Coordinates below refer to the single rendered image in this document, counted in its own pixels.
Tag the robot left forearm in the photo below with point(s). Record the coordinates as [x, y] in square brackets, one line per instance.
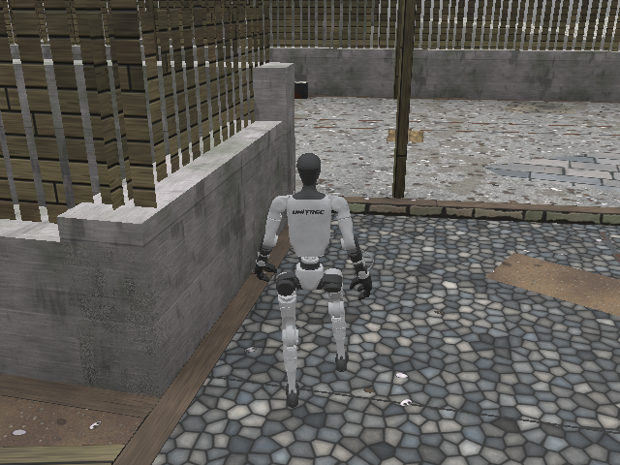
[263, 254]

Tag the left robot shin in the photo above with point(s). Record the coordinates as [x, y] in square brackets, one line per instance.
[290, 362]

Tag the robot right forearm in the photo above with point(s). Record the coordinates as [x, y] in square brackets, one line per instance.
[358, 261]

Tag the right robot upper arm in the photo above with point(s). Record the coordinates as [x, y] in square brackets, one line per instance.
[345, 223]

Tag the right robot shin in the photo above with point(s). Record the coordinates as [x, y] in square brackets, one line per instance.
[339, 331]

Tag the right robot hand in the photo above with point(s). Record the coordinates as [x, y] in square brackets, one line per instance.
[366, 286]

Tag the robot shin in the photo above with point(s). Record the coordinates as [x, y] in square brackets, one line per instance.
[290, 362]
[339, 331]

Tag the left robot hand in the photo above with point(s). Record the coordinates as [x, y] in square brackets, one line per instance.
[259, 271]

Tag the left robot upper arm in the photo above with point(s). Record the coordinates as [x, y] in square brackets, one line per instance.
[279, 204]

